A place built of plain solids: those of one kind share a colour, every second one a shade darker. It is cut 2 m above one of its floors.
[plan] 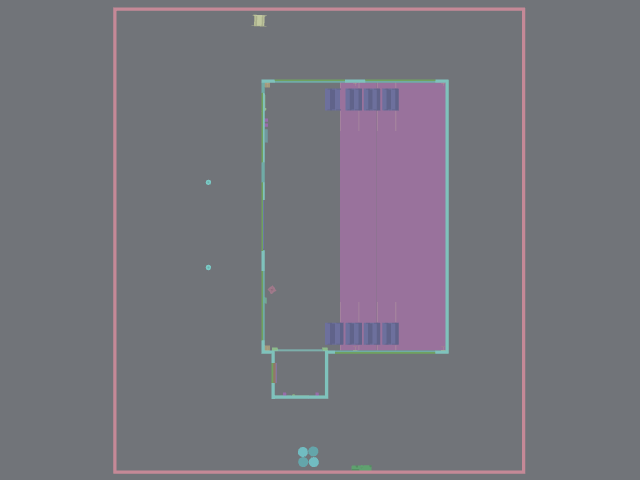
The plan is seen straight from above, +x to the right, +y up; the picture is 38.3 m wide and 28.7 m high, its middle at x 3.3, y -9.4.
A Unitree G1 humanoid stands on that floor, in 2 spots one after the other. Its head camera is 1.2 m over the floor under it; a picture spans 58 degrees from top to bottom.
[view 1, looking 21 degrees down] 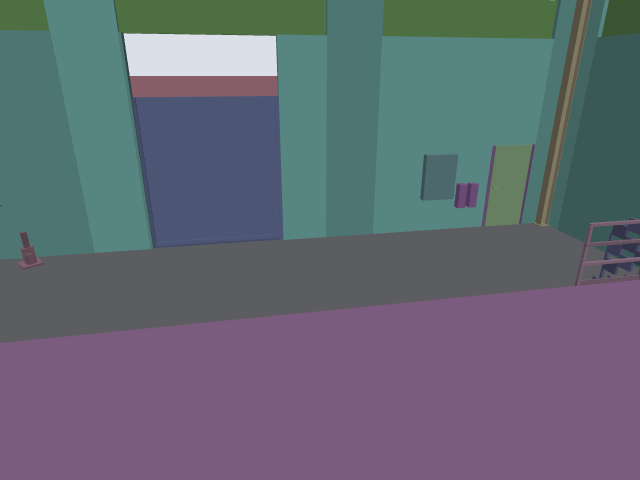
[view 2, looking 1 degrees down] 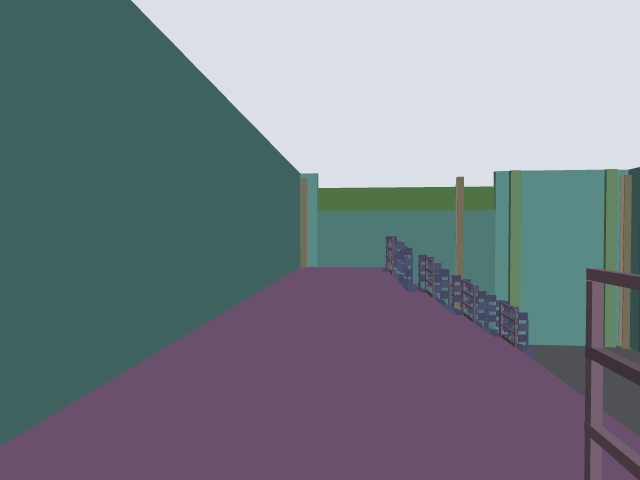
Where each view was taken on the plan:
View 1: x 9.75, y -8.00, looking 169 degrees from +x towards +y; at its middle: ground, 10.46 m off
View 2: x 8.80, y -1.00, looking -85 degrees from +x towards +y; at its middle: wall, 15.06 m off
